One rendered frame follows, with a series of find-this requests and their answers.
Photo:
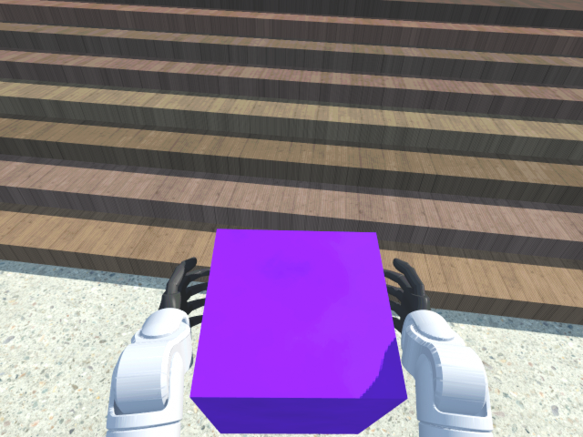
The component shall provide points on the right robot hand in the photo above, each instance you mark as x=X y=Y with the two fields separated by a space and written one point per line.
x=412 y=294

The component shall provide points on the robot left forearm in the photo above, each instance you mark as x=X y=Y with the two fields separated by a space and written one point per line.
x=147 y=386

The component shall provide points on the carton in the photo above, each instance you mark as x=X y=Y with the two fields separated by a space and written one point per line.
x=297 y=334

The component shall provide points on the left robot hand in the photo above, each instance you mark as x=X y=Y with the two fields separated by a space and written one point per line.
x=177 y=291

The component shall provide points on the robot right forearm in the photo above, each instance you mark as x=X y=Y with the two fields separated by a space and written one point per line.
x=451 y=389

